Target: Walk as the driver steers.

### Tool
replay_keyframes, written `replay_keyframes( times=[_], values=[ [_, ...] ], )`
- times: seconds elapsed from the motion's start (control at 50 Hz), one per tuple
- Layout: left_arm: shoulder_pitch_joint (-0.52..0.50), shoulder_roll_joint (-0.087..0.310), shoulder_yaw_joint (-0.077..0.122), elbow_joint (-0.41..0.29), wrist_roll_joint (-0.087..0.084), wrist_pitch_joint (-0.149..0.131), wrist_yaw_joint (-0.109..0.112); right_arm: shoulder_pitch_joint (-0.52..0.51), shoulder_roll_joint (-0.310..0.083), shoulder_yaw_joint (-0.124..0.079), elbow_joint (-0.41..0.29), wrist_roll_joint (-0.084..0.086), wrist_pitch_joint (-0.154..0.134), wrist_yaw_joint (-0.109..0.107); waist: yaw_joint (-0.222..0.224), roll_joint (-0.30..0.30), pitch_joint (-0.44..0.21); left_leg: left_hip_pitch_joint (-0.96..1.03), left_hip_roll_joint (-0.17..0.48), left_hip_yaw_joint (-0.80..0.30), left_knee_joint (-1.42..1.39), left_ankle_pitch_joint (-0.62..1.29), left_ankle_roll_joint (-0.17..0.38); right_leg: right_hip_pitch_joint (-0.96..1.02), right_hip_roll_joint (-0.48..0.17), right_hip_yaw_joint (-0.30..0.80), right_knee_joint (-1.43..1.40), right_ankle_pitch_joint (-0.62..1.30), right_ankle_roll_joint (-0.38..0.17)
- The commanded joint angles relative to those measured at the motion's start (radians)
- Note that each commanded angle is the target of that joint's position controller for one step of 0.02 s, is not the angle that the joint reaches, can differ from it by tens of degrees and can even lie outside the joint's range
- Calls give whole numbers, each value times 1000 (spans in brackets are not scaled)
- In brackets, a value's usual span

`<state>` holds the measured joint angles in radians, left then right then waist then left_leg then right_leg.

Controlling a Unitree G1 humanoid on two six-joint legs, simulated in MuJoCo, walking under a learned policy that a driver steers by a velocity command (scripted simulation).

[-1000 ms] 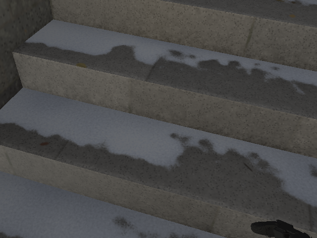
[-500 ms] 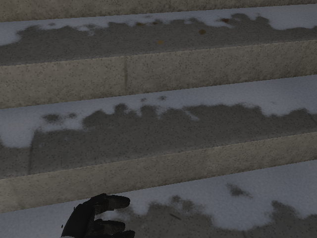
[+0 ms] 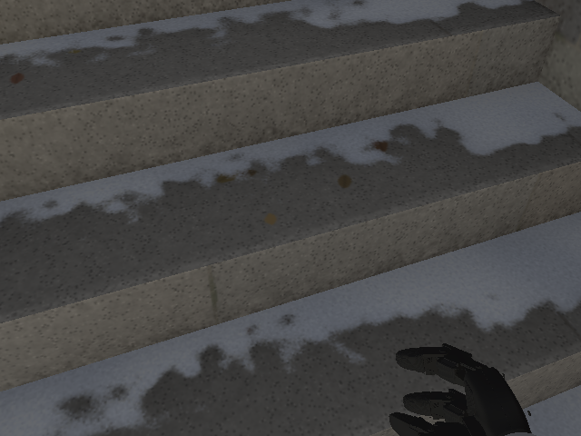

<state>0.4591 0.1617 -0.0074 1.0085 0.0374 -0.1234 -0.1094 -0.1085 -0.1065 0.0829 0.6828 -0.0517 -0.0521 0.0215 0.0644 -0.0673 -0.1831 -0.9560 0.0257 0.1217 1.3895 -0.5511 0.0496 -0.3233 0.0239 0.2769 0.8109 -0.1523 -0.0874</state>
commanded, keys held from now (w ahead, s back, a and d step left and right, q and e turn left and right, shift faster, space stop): w+e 0.02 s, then w+q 0.98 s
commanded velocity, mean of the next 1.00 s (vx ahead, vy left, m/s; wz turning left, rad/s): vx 0.50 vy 0.00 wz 0.29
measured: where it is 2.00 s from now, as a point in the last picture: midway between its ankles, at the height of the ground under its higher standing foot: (216, 203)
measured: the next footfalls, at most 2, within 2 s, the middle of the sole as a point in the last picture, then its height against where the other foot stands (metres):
right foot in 0.50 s outside the picture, level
left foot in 0.88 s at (246, 409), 0.18 m higher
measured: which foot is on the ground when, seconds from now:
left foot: down 0.00-0.52, up 0.54-0.86, down 0.88-1.00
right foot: up 0.00-0.48, down 0.50-0.92, up 0.94-1.00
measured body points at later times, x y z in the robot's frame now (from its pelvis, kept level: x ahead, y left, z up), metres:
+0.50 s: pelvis +0.22 +0.00 +0.14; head +0.22 +0.00 +0.59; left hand +0.45 +0.18 +0.05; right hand +0.18 -0.18 -0.02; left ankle +0.09 +0.11 -0.59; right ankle +0.30 -0.10 -0.58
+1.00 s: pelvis +0.43 +0.04 +0.22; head +0.42 +0.04 +0.67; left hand +0.39 +0.26 +0.07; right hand +0.67 -0.10 +0.12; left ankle +0.46 +0.13 -0.41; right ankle +0.34 -0.13 -0.42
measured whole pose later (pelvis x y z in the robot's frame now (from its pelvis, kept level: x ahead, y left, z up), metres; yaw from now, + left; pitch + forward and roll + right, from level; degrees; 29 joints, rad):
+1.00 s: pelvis +0.43 +0.04 +0.22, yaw +22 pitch +7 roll +3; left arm 0.32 0.21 0.00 1.01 0.09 -0.06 -0.12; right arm 0.09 -0.17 0.02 0.81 -0.05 -0.01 0.05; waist -0.04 -0.05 -0.17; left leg -0.83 -0.12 0.09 1.18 -0.49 0.12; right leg -0.43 -0.09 0.00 1.11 0.04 -0.14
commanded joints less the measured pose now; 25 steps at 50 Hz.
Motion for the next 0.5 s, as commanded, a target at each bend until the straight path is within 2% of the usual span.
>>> replay_keyframes(
  times=[0.02, 0.04, 0.06, 0.08, 0.1, 0.12, 0.14, 0.16, 0.18, 0.2, 0.22, 0.24, 0.26, 0.28, 0.3, 0.32, 0.36, 0.38, 0.4, 0.42, 0.44, 0.46, 0.48, 0.5],
  values=[
    [-174, 65, 48, -87, -26, -1, 11, 532, -317, -106, 126, -12, -41, -23, -251, 325, 58, 720, 299, -1089, -922, -385, 254, -844, 61, 76, 978, 180, -34],
    [-135, 64, 47, -48, -31, 6, 32, 456, -262, -107, 193, 14, -47, 1, -162, 204, 163, 561, 282, -859, -845, -268, 242, -834, 22, 1, 974, 250, -47],
    [-142, 64, 45, -47, -6, 14, 47, 425, -150, -87, 236, 24, -35, 6, -125, 63, 126, 519, 265, -707, -809, -109, 224, -775, 13, -25, 969, 248, -66],
    [-207, 38, 33, -78, 0, 27, 48, 395, -48, -68, 267, 20, -24, 1, -89, 51, 95, 507, 246, -639, -847, 16, 215, -772, 2, -37, 1017, 207, -88],
    [-233, 25, 25, -82, -1, 43, 49, 353, 15, -57, 286, 19, -26, -6, -52, 61, 94, 505, 202, -560, -863, 70, 189, -788, -18, -29, 952, 175, -103],
    [-231, 29, 23, -60, -5, 52, 52, 335, 27, -59, 294, 13, -25, -8, -48, 62, 107, 507, 172, -511, -882, 86, 181, -817, -11, -9, 902, 170, -111],
    [-234, 35, 13, -46, -4, 53, 51, 323, 20, -63, 313, 3, -26, -13, -45, 105, 107, 512, 155, -507, -921, 115, 195, -860, 6, -13, 967, 149, -124],
    [-255, 26, 3, -56, -5, 50, 47, 323, 5, -62, 344, -13, -30, -16, -33, 96, 125, 510, 131, -461, -945, 124, 195, -917, 19, -33, 1015, 139, -141],
    [-370, -108, -22, -247, 3, 80, 92, 464, 3, -76, 421, 60, -72, -43, 25, 129, 274, 426, 166, -383, -1025, 4, 124, -845, -38, -176, 1018, 48, -39],
    [-403, -51, -27, -282, 5, 82, 100, 428, -11, -71, 415, 75, -93, -51, 48, 40, 295, 338, 122, -326, -1091, 36, 91, -762, -83, -188, 819, 82, -22],
    [-433, 116, -6, -210, -6, 84, 53, 294, -95, -85, 314, -35, -71, -16, -69, -8, 3, 478, 74, -272, -1055, 185, 171, -767, -29, -212, 760, 183, -50],
    [-480, 114, -4, -238, 0, 84, 34, 326, -94, -82, 323, -57, -67, 3, -61, 32, 46, 457, 116, -312, -1101, 216, 170, -754, -112, -226, 714, 228, -33],
    [-438, 109, -2, -211, 20, 84, 23, 358, -75, -70, 325, -55, -71, 10, -55, 49, 65, 444, 108, -284, -1107, 294, 177, -711, -110, -258, 712, 256, -27],
    [-396, 103, 0, -186, 46, 73, 20, 421, -66, -60, 335, -46, -78, 13, -59, 73, 71, 495, 115, -279, -1108, 368, 174, -683, -121, -250, 682, 271, -13],
    [-387, 103, 2, -162, 53, 69, 24, 495, -66, -51, 355, -33, -83, 11, -77, 108, 78, 563, 117, -273, -1105, 388, 189, -695, -131, -264, 688, 255, -9],
    [-415, 95, -5, -167, 59, 85, 23, 548, -71, -50, 367, -26, -80, 21, -99, 99, 96, 632, 131, -280, -1084, 386, 209, -717, -129, -291, 644, 223, -8],
    [-502, 74, -10, -197, 61, 96, 30, 562, -60, -41, 354, -26, -78, 36, -134, 117, 115, 599, 126, -248, -1094, 364, 222, -533, -129, -335, 393, 169, -7],
    [-565, 60, -10, -227, 58, 100, 38, 561, -61, -41, 348, -16, -83, 40, -145, 136, 134, 564, 125, -238, -1124, 356, 222, -401, -118, -358, 235, 127, 8],
    [-591, 55, -2, -251, 46, 105, 50, 578, -105, -54, 358, -7, -84, 42, -139, 177, 159, 594, 154, -267, -1130, 451, 241, -325, -100, -358, 156, 96, 35],
    [-604, 63, 4, -278, 35, 112, 55, 577, -145, -68, 366, -2, -87, 41, -129, 199, 172, 675, 182, -299, -1107, 624, 255, -304, -72, -373, 67, 27, 43],
    [-634, 58, 8, -321, 30, 120, 61, 555, -186, -87, 359, 6, -88, 42, -111, 219, 178, 774, 215, -337, -1067, 881, 261, -312, -49, -392, -16, -49, 41],
    [-588, 70, 14, -333, 18, 117, 71, 498, -215, -109, 347, 3, -85, 41, -84, 205, 146, 890, 229, -357, -998, 1055, 240, -285, -45, -362, -167, -14, 27],
    [-507, 120, 38, -315, -12, 100, 81, 467, -239, -131, 325, 21, -73, 47, -60, 160, 78, 966, 188, -321, -877, 1196, 221, -180, -4, -389, -396, 89, 20],
    [-345, 158, 63, -260, -27, 76, 101, 501, -217, -140, 328, -6, -62, 67, -28, 146, -12, 909, 129, -265, -696, 1267, 167, 78, -33, -350, -453, 196, -8]
  ],
)
Over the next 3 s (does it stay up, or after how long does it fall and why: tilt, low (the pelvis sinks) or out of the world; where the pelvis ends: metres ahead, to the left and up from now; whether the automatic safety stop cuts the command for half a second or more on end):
stays up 1.27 0.72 0.84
